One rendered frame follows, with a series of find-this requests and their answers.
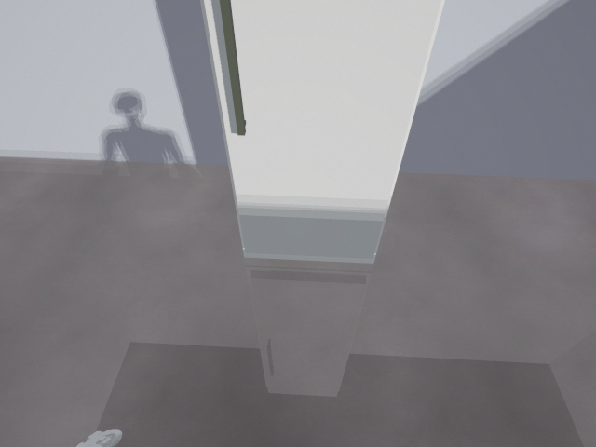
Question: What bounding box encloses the fridge door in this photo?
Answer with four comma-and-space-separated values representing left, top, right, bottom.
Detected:
204, 0, 441, 259

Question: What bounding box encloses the handle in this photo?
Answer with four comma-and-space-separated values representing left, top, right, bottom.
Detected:
220, 0, 246, 136

